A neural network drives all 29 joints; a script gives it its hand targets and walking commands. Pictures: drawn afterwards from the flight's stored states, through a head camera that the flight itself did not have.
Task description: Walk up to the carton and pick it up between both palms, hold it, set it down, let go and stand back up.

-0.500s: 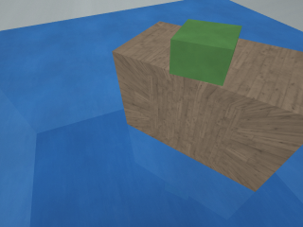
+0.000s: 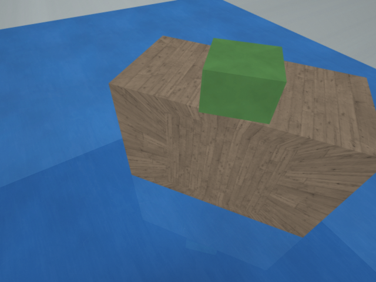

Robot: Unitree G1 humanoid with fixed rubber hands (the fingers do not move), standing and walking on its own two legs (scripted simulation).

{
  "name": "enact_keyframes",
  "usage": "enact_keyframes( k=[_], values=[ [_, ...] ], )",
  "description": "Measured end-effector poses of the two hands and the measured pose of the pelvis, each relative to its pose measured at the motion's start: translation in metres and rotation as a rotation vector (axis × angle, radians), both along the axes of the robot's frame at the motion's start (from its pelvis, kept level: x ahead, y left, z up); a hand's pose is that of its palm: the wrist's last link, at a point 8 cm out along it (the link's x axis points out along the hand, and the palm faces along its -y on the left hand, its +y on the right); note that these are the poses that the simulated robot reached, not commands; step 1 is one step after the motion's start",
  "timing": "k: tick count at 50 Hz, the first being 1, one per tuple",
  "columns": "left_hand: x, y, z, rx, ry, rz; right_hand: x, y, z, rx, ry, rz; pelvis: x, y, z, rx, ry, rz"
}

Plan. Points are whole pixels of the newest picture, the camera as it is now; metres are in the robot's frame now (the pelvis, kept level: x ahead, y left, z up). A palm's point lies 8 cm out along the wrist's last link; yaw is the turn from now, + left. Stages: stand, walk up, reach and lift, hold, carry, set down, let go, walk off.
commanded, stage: walk up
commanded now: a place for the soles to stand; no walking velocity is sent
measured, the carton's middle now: (240, 79) +0.82 -0.15 +0.00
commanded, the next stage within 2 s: none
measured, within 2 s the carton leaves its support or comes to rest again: neither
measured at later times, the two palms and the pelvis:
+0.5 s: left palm out of the picture +0.13 +0.46 -0.17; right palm out of the picture +0.11 -0.15 -0.09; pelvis +0.06 +0.16 -0.03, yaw -5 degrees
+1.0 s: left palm (38, 233) +0.27 +0.41 -0.13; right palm out of the picture +0.15 -0.22 -0.10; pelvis +0.17 +0.10 -0.02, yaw -7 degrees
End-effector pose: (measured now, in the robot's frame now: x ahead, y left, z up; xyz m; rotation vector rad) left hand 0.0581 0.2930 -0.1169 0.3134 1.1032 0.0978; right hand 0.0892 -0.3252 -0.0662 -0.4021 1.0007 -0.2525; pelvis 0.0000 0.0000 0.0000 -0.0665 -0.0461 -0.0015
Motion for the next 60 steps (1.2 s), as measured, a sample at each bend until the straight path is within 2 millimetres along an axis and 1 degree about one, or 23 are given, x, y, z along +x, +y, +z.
enact_keyframes(
  k=[4, 6, 8, 10, 12, 14, 16, 18, 20, 22, 24, 26, 28, 30, 33, 36, 39, 42, 46, 49, 52, 56, 60],
  values=[
    [0.023, 0.021, 0.008, -0.043, -0.009, -0.009, 0.011, 0.035, 0.026, -0.007, -0.003, -0.024, 0.020, 0.026, 0.020, -0.040, -0.005, -0.009],
    [0.029, 0.031, 0.011, -0.057, 0.000, -0.007, 0.020, 0.049, 0.036, -0.014, -0.002, -0.025, 0.028, 0.038, 0.027, -0.055, -0.001, -0.008],
    [0.028, 0.044, 0.015, -0.059, 0.020, 0.004, 0.029, 0.063, 0.043, -0.017, 0.003, -0.020, 0.035, 0.051, 0.033, -0.062, 0.013, -0.003],
    [0.019, 0.061, 0.019, -0.045, 0.044, 0.032, 0.041, 0.075, 0.046, -0.017, 0.014, -0.012, 0.038, 0.064, 0.037, -0.058, 0.008, 0.009],
    [-0.003, 0.081, 0.014, -0.005, 0.070, 0.079, 0.059, 0.087, 0.042, -0.030, 0.024, 0.035, 0.037, 0.074, 0.031, -0.023, -0.025, 0.020],
    [-0.028, 0.102, -0.008, 0.042, 0.129, 0.120, 0.081, 0.096, 0.029, -0.053, -0.022, 0.081, 0.039, 0.085, 0.007, 0.024, -0.039, -0.032],
    [-0.039, 0.119, -0.029, 0.052, 0.203, 0.136, 0.090, 0.107, 0.014, -0.074, -0.063, 0.091, 0.040, 0.102, -0.014, -0.014, -0.044, -0.045],
    [-0.026, 0.136, -0.047, 0.052, 0.202, 0.109, 0.084, 0.121, 0.000, -0.077, -0.071, 0.064, 0.044, 0.118, -0.030, -0.031, -0.029, -0.035],
    [0.000, 0.152, -0.062, 0.047, 0.166, 0.068, 0.069, 0.136, -0.016, -0.073, -0.064, 0.017, 0.046, 0.136, -0.044, -0.011, -0.030, -0.044],
    [0.029, 0.161, -0.066, 0.035, 0.129, 0.020, 0.049, 0.153, -0.027, -0.048, -0.047, -0.041, 0.050, 0.150, -0.047, 0.010, -0.052, -0.081],
    [0.055, 0.169, -0.059, 0.031, 0.093, -0.022, 0.028, 0.167, -0.029, -0.023, -0.018, -0.105, 0.059, 0.158, -0.040, 0.003, -0.064, -0.093],
    [0.081, 0.174, -0.047, 0.026, 0.056, -0.048, 0.012, 0.178, -0.023, -0.011, 0.017, -0.161, 0.068, 0.163, -0.028, -0.007, -0.066, -0.092],
    [0.102, 0.178, -0.035, 0.018, 0.033, -0.064, 0.000, 0.186, -0.015, -0.009, 0.056, -0.195, 0.077, 0.166, -0.016, -0.017, -0.058, -0.094],
    [0.116, 0.179, -0.025, 0.011, 0.029, -0.073, -0.006, 0.189, -0.005, -0.011, 0.092, -0.208, 0.084, 0.168, -0.006, -0.021, -0.049, -0.093],
    [0.126, 0.178, -0.017, 0.001, 0.051, -0.082, -0.007, 0.188, 0.004, -0.020, 0.132, -0.217, 0.093, 0.168, 0.003, -0.020, -0.034, -0.091],
    [0.132, 0.175, -0.014, -0.003, 0.083, -0.087, -0.001, 0.184, 0.007, -0.026, 0.161, -0.218, 0.103, 0.165, 0.008, -0.011, -0.007, -0.090],
    [0.141, 0.169, -0.012, 0.003, 0.109, -0.092, 0.007, 0.176, 0.005, -0.023, 0.184, -0.220, 0.114, 0.158, 0.008, 0.003, 0.017, -0.094],
    [0.155, 0.159, -0.010, 0.014, 0.119, -0.101, 0.016, 0.165, -0.001, -0.013, 0.200, -0.225, 0.126, 0.147, 0.006, 0.018, 0.031, -0.100],
    [0.185, 0.139, -0.009, 0.033, 0.109, -0.115, 0.032, 0.143, -0.015, 0.006, 0.208, -0.228, 0.145, 0.126, -0.002, 0.048, 0.043, -0.108],
    [0.208, 0.121, -0.011, 0.055, 0.089, -0.122, 0.050, 0.118, -0.032, 0.015, 0.201, -0.222, 0.162, 0.106, -0.013, 0.069, 0.035, -0.113],
    [0.221, 0.101, -0.013, 0.065, 0.072, -0.124, 0.074, 0.096, -0.044, 0.020, 0.166, -0.213, 0.175, 0.087, -0.021, 0.066, -0.024, -0.138],
    [0.234, 0.078, -0.001, 0.054, 0.058, -0.120, 0.101, 0.080, -0.034, 0.028, 0.117, -0.197, 0.188, 0.071, -0.010, 0.080, -0.036, -0.146],
    [0.245, 0.066, 0.006, 0.060, 0.081, -0.139, 0.112, 0.065, -0.026, 0.022, 0.112, -0.201, 0.197, 0.060, -0.003, 0.084, -0.029, -0.164]
  ],
)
